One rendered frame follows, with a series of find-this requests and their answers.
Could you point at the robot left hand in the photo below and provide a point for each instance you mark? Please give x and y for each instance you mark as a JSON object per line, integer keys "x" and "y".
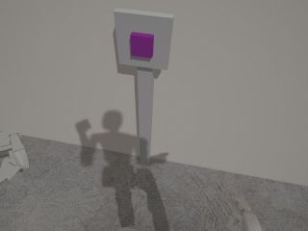
{"x": 11, "y": 145}

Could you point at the button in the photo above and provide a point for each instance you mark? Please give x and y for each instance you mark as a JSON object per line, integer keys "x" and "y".
{"x": 142, "y": 45}

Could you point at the panel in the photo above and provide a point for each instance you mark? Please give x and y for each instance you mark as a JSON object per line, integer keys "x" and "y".
{"x": 160, "y": 25}

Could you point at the robot right hand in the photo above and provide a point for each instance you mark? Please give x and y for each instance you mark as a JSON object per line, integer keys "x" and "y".
{"x": 246, "y": 222}

